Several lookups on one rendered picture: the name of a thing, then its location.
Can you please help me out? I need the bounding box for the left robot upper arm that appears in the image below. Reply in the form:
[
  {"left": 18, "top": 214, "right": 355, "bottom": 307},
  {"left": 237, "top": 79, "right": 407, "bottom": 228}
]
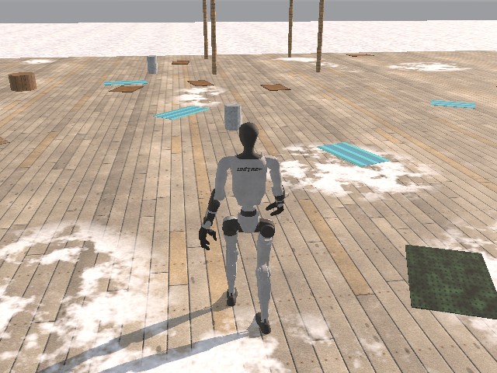
[{"left": 214, "top": 156, "right": 233, "bottom": 201}]

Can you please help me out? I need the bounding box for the robot left thigh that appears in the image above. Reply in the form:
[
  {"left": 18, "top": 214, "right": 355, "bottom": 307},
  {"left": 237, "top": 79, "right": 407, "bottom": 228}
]
[{"left": 222, "top": 216, "right": 238, "bottom": 263}]

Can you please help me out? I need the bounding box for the robot left hand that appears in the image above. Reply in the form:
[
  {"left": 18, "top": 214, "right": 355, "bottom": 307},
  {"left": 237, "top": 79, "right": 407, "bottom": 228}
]
[{"left": 199, "top": 226, "right": 217, "bottom": 250}]

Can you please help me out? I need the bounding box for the right robot upper arm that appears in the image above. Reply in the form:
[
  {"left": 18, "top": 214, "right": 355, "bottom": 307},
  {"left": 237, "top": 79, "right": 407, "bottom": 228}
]
[{"left": 264, "top": 155, "right": 283, "bottom": 197}]

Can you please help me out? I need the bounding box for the robot right hand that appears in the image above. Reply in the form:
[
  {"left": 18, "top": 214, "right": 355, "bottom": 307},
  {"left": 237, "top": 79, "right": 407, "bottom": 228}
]
[{"left": 266, "top": 202, "right": 284, "bottom": 216}]

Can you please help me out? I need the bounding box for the robot left forearm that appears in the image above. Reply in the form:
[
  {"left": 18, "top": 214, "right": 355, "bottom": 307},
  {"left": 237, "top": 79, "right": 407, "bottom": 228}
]
[{"left": 202, "top": 189, "right": 220, "bottom": 229}]

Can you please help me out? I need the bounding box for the robot left foot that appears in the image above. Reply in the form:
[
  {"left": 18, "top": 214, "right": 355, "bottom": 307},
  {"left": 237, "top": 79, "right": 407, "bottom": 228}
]
[{"left": 227, "top": 288, "right": 238, "bottom": 306}]

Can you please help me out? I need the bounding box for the robot right forearm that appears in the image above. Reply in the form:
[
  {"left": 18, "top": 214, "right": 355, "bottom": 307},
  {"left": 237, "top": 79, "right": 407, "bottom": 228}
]
[{"left": 274, "top": 185, "right": 285, "bottom": 207}]

